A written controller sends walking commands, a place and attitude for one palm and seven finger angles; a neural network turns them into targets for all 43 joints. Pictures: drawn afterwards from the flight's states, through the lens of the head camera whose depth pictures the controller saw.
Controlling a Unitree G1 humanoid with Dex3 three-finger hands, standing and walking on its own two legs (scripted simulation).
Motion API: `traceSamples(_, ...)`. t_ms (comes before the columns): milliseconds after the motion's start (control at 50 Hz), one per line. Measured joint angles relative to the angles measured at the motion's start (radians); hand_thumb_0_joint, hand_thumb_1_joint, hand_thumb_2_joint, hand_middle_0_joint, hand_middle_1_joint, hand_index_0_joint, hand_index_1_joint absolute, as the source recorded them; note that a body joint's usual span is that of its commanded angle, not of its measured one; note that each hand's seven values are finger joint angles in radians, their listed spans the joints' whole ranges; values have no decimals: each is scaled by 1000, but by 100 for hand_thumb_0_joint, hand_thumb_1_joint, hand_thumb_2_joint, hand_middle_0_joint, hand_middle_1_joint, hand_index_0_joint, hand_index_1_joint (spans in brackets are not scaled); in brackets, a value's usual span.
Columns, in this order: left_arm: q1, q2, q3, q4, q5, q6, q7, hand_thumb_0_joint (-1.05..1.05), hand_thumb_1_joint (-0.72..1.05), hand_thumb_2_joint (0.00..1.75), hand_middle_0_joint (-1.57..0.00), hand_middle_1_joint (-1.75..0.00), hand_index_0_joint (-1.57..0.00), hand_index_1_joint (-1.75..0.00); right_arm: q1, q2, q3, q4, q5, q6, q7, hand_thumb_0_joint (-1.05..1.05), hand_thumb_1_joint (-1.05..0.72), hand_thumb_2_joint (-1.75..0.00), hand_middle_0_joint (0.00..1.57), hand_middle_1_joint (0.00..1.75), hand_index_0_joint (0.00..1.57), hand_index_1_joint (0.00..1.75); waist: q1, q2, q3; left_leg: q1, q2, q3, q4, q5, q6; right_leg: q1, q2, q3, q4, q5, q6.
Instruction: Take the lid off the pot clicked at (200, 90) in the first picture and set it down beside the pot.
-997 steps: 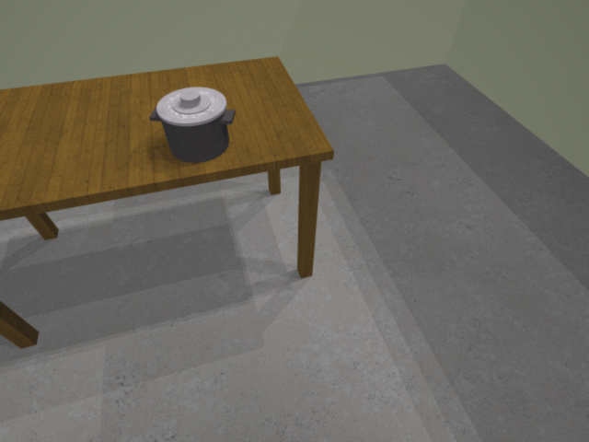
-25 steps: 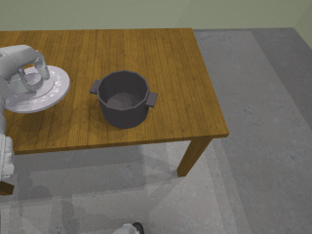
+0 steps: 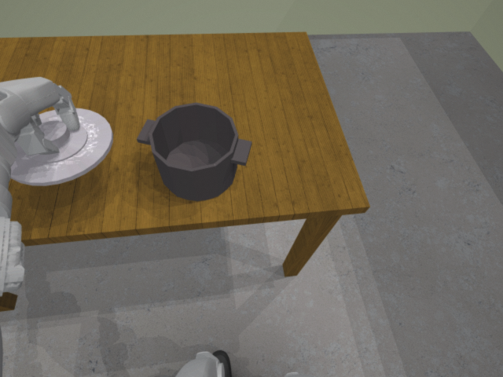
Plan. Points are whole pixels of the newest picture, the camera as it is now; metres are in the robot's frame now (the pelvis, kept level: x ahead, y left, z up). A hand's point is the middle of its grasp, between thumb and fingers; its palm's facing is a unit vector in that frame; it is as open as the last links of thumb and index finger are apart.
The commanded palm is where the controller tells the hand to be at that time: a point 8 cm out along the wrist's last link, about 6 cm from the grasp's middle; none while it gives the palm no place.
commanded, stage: lower the lid onto the table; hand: left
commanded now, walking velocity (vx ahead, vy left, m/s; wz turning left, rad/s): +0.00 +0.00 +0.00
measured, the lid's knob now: (52, 133) +0.50 +0.31 +0.05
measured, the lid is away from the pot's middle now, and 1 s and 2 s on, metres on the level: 0.23 0.23 0.24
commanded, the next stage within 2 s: open the fingers wide in 1.52 s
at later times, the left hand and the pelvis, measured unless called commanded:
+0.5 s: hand (51, 142) +0.48 +0.30 +0.05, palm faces -0.47 -0.13 -0.87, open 7.8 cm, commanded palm +0.53 +0.30 +0.11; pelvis +0.00 +0.00 -0.01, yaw +0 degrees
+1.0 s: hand (57, 155) +0.48 +0.31 +0.02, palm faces -0.47 -0.13 -0.87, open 7.8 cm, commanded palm +0.54 +0.30 +0.07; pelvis -0.01 +0.01 -0.02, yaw -1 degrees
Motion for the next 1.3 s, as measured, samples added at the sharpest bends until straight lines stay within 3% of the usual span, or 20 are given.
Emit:
traceSamples(660, -21, 26, 24, 69, 38, 2, 67, 0, 26, 74, -61, -99, -60, -97, 17, 8, 16, -12, -11, 18, 4, 0, -91, -90, 21, 30, 20, 30, -35, 1, -18, -150, 18, -15, 128, -45, 2, -138, 18, -15, 111, -41, 1)
traceSamples(840, -16, 14, 18, 50, 38, -12, 79, 0, 26, 74, -61, -100, -60, -97, 22, 10, 11, -6, -18, 25, 6, 0, -91, -90, 21, 30, 20, 30, -26, 6, -23, -182, 17, -23, 156, -54, 4, -166, 18, -23, 136, -51, 0)
traceSamples(1300, -34, 8, 18, 82, 68, 9, 130, 0, 26, 74, -61, -99, -60, -97, 20, 17, 23, -22, -26, 27, 14, 0, -91, -90, 21, 30, 20, 30, -45, 12, -27, -290, 26, -35, 247, -77, 9, -268, 28, -35, 224, -78, -1)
